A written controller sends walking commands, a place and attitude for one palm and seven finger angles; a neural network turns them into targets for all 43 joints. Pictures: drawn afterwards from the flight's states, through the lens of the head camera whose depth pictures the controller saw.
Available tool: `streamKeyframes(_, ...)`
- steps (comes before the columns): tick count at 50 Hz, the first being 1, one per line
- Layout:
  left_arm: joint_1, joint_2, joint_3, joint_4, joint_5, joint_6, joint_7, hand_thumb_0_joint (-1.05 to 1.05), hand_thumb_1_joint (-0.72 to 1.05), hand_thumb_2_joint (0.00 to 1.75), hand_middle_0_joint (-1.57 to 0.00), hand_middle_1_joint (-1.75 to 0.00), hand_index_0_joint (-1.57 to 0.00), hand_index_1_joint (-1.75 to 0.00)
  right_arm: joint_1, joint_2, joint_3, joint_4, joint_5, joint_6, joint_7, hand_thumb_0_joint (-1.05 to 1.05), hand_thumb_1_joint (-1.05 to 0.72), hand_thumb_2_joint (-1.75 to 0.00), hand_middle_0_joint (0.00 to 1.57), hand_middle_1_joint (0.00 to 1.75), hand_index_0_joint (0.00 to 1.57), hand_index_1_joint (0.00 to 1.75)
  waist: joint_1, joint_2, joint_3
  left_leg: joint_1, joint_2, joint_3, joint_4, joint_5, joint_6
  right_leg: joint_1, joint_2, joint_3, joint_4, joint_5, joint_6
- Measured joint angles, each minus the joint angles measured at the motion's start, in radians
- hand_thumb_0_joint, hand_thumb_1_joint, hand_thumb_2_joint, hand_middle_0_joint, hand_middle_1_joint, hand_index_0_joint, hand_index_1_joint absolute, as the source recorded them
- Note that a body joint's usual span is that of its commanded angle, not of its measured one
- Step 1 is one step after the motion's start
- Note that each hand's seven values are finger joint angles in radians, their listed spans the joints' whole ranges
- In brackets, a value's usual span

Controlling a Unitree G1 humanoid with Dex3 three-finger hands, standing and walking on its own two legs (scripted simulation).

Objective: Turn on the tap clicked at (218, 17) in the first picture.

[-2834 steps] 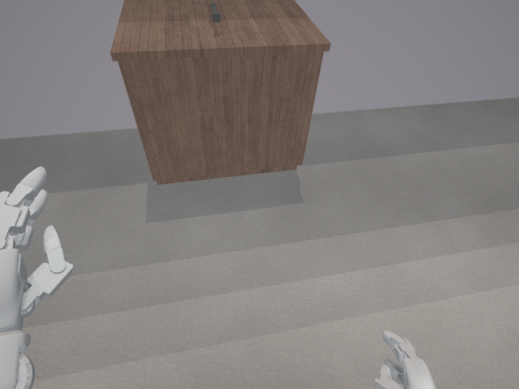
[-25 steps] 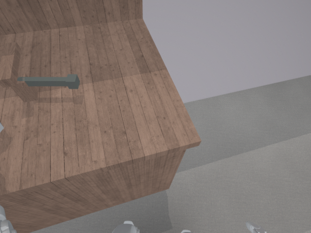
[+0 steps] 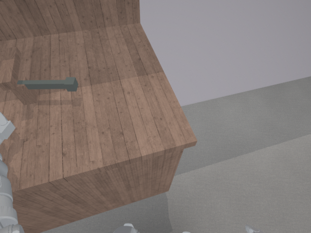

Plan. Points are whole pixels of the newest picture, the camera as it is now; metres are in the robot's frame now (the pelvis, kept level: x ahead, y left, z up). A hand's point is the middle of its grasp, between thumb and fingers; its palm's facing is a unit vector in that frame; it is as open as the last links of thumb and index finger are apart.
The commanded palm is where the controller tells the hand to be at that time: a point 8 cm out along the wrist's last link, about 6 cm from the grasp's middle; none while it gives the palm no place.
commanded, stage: push the lever round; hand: left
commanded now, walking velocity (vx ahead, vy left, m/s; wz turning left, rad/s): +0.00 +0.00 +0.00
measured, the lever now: (71, 84) +0.48 +0.26 +0.08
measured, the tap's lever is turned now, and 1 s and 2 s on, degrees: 76 76 76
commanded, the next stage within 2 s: none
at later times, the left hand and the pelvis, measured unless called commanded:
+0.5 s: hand (24, 123) +0.35 +0.34 +0.08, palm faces +0.64 -0.77 -0.08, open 7.8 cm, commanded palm +0.30 +0.36 +0.08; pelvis +0.00 +0.00 +0.00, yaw +0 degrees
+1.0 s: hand (41, 115) +0.37 +0.30 +0.08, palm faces +0.74 -0.67 -0.07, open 7.9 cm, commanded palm +0.32 +0.32 +0.08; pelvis +0.00 -0.01 +0.00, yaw +1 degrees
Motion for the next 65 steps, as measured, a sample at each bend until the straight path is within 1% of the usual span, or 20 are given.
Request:
streamKeyframes(3,-0.006,-0.009,-0.007,0.000,0.002,0.000,0.004,0.02,0.90,0.90,-0.15,-0.15,-0.15,-0.15,-0.004,0.001,0.000,0.003,0.000,0.001,-0.002,0.00,-0.90,-0.90,0.21,0.30,0.20,0.30,-0.002,-0.002,-0.001,0.000,0.001,0.002,-0.003,0.002,0.000,-0.002,0.000,0.002,0.000,0.002,0.000)
streamKeyframes(6,-0.009,-0.017,-0.004,-0.001,0.002,0.003,0.021,0.02,0.90,0.90,-0.15,-0.15,-0.16,-0.15,-0.004,0.003,-0.001,0.001,-0.002,0.002,0.000,0.00,-0.90,-0.90,0.21,0.30,0.20,0.30,-0.007,-0.006,-0.006,0.001,0.002,0.005,-0.005,0.002,-0.001,-0.003,0.002,0.005,-0.001,0.002,-0.001)
streamKeyframes(12,0.029,-0.049,-0.007,-0.058,0.012,0.007,0.084,0.02,0.90,0.90,-0.15,-0.15,-0.16,-0.15,0.002,0.004,-0.009,-0.003,-0.007,0.007,0.011,0.00,-0.90,-0.90,0.20,0.30,0.20,0.30,-0.009,-0.001,-0.016,0.020,0.005,0.011,-0.012,-0.001,-0.001,0.013,0.005,0.012,-0.009,0.003,0.000)
streamKeyframes(17,0.049,-0.075,-0.027,-0.081,0.006,0.017,0.126,0.02,0.90,0.90,-0.15,-0.15,-0.16,-0.15,0.003,0.005,-0.011,0.002,-0.004,0.013,0.013,0.00,-0.90,-0.90,0.20,0.30,0.20,0.30,-0.002,0.001,-0.019,0.032,0.001,0.010,-0.015,-0.001,0.001,0.026,0.001,0.011,-0.010,0.001,0.002)
streamKeyframes(22,0.026,-0.114,-0.059,-0.094,0.026,0.020,0.185,0.02,0.90,0.90,-0.15,-0.15,-0.15,-0.15,-0.014,0.009,-0.009,0.014,-0.010,0.010,0.009,0.00,-0.90,-0.90,0.20,0.30,0.20,0.30,0.005,0.001,-0.005,0.028,-0.006,0.001,-0.011,0.003,0.001,0.026,-0.005,0.002,-0.006,0.000,0.002)
streamKeyframes(28,-0.010,-0.153,-0.100,-0.116,0.058,0.008,0.261,0.02,0.90,0.90,-0.15,-0.15,-0.15,-0.15,-0.040,0.020,-0.005,0.022,-0.022,0.008,0.010,0.01,-0.90,-0.90,0.20,0.30,0.20,0.30,0.001,0.000,-0.005,0.020,-0.009,-0.002,-0.006,0.004,0.000,0.018,-0.008,-0.001,0.003,-0.002,0.001)
streamKeyframes(33,-0.025,-0.168,-0.121,-0.113,0.074,0.033,0.311,0.02,0.90,0.90,-0.15,-0.15,-0.15,-0.15,-0.045,0.029,-0.001,0.014,-0.024,0.018,0.017,0.00,-0.90,-0.90,0.20,0.30,0.20,0.30,-0.006,0.003,-0.018,0.030,-0.008,0.004,-0.015,0.004,-0.002,0.023,-0.007,0.005,-0.001,-0.003,0.000)
streamKeyframes(37,-0.019,-0.184,-0.126,-0.117,0.083,0.060,0.354,0.02,0.90,0.90,-0.15,-0.15,-0.16,-0.15,-0.037,0.031,-0.002,0.006,-0.026,0.027,0.025,0.00,-0.90,-0.90,0.20,0.30,0.20,0.30,-0.007,0.007,-0.026,0.044,-0.006,0.007,-0.025,0.004,-0.003,0.034,-0.005,0.009,-0.008,-0.003,-0.001)
streamKeyframes(41,-0.011,-0.206,-0.132,-0.124,0.098,0.059,0.404,0.02,0.90,0.90,-0.15,-0.15,-0.16,-0.15,-0.029,0.028,-0.007,0.008,-0.029,0.033,0.033,0.00,-0.90,-0.90,0.20,0.30,0.20,0.30,-0.005,0.010,-0.031,0.049,-0.005,0.006,-0.026,0.003,-0.005,0.039,-0.004,0.008,-0.009,-0.005,-0.003)
streamKeyframes(48,-0.044,-0.224,-0.140,-0.113,0.125,0.044,0.469,0.02,0.90,0.90,-0.15,-0.15,-0.15,-0.15,-0.033,0.025,-0.014,0.028,-0.038,0.039,0.034,0.00,-0.90,-0.90,0.20,0.30,0.20,0.30,-0.006,0.005,-0.019,0.042,-0.005,-0.005,-0.018,0.003,-0.011,0.034,-0.003,-0.002,0.002,-0.011,-0.009)
streamKeyframes(52,-0.062,-0.234,-0.142,-0.099,0.132,0.042,0.502,0.02,0.90,0.90,-0.15,-0.15,-0.13,-0.13,-0.035,0.023,-0.018,0.037,-0.042,0.041,0.034,0.00,-0.90,-0.90,0.20,0.30,0.20,0.30,-0.008,0.006,-0.022,0.038,-0.004,-0.008,-0.016,0.003,-0.013,0.031,-0.003,-0.005,0.005,-0.012,-0.012)
streamKeyframes(59,-0.109,-0.227,-0.137,-0.044,0.149,0.054,0.548,0.02,0.90,0.90,-0.15,-0.15,-0.12,-0.13,-0.035,0.023,-0.017,0.041,-0.044,0.049,0.032,0.00,-0.90,-0.90,0.20,0.30,0.20,0.30,-0.016,0.005,-0.023,0.035,-0.005,-0.014,-0.020,0.008,-0.016,0.028,-0.003,-0.011,0.004,-0.011,-0.015)
streamKeyframes(65,-0.147,-0.245,-0.147,-0.014,0.167,0.049,0.610,0.02,0.90,0.90,-0.15,-0.15,-0.08,-0.11,-0.031,0.021,-0.023,0.050,-0.053,0.045,0.041,0.00,-0.90,-0.90,0.20,0.30,0.20,0.30,-0.017,0.008,-0.028,0.022,-0.007,-0.020,-0.014,0.007,-0.018,0.019,-0.004,-0.017,0.008,-0.013,-0.016)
